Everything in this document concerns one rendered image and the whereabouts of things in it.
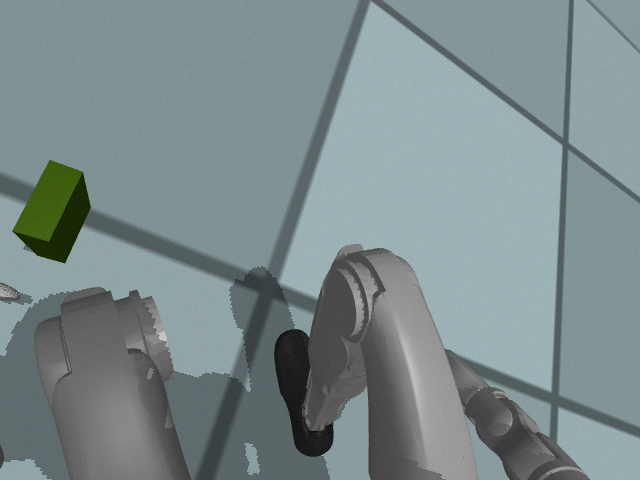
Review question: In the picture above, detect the right robot foot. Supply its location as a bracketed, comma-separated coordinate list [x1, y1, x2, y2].
[274, 329, 334, 457]

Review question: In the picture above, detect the right robot hand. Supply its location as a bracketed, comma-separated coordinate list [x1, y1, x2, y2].
[445, 350, 490, 415]

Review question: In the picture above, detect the left robot hand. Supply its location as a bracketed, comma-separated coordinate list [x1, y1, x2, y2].
[0, 282, 20, 301]

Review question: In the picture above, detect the right robot arm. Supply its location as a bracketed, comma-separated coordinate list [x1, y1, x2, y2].
[465, 387, 590, 480]

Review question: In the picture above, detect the carton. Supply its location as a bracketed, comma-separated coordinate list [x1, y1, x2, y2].
[12, 160, 91, 263]

